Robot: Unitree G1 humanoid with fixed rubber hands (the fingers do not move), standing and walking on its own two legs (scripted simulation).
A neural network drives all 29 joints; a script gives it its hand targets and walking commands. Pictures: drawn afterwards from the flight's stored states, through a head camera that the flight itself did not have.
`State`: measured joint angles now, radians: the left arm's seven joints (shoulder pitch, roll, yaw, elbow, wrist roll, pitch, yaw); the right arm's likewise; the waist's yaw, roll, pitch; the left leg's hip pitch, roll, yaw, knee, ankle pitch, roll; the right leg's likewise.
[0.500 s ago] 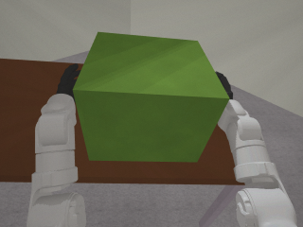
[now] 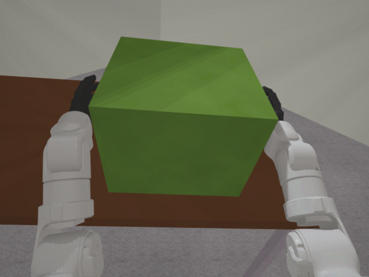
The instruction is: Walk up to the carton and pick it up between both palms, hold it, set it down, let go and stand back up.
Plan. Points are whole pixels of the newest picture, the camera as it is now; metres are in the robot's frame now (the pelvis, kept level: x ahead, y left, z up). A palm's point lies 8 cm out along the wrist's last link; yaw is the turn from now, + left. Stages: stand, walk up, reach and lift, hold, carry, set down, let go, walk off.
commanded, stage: hold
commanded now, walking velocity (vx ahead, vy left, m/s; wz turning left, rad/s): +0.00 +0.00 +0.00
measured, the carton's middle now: (179, 115) +0.42 +0.00 +0.18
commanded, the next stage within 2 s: set down in 0.76 s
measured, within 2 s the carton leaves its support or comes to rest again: neither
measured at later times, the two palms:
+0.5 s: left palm (84, 117) +0.36 +0.19 +0.21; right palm (272, 130) +0.35 -0.19 +0.19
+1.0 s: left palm (81, 114) +0.36 +0.20 +0.21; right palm (268, 127) +0.36 -0.18 +0.19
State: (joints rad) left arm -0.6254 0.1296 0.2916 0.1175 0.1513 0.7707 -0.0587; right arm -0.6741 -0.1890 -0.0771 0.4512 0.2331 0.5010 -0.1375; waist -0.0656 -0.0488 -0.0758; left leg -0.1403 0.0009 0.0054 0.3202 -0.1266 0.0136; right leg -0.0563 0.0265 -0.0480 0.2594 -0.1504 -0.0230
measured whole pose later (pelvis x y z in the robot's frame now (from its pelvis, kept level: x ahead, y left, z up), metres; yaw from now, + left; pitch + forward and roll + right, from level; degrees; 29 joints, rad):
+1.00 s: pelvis +0.00 +0.00 +0.00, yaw +0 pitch -4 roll -1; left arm -0.65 0.11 0.32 0.17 0.18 0.70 -0.07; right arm -0.67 -0.15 -0.14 0.51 0.18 0.41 -0.11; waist -0.05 -0.04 -0.04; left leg -0.10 -0.01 0.01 0.29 -0.11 0.02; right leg -0.03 0.02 -0.04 0.25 -0.14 -0.02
